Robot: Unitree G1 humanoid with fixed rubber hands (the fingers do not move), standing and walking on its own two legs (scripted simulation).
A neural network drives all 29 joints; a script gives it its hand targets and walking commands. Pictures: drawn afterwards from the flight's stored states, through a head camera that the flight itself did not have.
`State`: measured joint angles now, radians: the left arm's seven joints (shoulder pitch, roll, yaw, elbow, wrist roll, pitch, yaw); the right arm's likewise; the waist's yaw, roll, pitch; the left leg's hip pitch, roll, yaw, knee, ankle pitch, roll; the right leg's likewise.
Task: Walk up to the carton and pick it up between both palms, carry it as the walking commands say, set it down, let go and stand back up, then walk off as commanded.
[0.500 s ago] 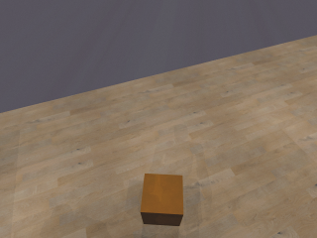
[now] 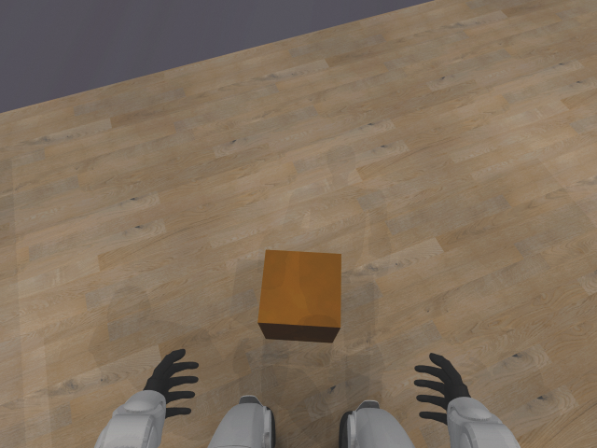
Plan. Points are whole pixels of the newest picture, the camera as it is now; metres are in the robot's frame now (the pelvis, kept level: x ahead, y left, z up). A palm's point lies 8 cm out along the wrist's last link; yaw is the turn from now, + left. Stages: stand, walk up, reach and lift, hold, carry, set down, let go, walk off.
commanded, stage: reach and lift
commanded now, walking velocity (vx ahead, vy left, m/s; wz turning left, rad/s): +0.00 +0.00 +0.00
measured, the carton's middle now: (301, 299) +0.46 +0.02 -0.61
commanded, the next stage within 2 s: none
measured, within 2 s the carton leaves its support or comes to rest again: neither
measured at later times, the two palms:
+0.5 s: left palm (180, 320) +0.29 +0.21 -0.14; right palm (431, 333) +0.28 -0.18 -0.14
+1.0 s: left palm (201, 241) +0.45 +0.21 -0.17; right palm (408, 257) +0.42 -0.17 -0.17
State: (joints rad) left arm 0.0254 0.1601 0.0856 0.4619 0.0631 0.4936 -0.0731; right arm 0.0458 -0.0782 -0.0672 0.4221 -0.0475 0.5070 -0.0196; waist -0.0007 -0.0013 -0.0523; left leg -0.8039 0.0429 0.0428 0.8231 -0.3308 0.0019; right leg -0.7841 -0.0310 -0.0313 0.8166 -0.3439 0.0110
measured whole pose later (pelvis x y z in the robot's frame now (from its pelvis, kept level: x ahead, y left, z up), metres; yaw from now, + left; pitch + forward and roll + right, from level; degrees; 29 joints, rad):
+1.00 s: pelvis -0.05 +0.01 -0.07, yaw +0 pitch +41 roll -2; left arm -1.08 0.30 0.25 0.98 0.02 0.17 0.00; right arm -0.98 -0.13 -0.30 0.82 0.01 0.17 -0.13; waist -0.03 0.00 -0.05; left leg -1.48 0.04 0.03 1.06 -0.29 0.02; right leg -1.46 -0.04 -0.03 1.05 -0.31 0.03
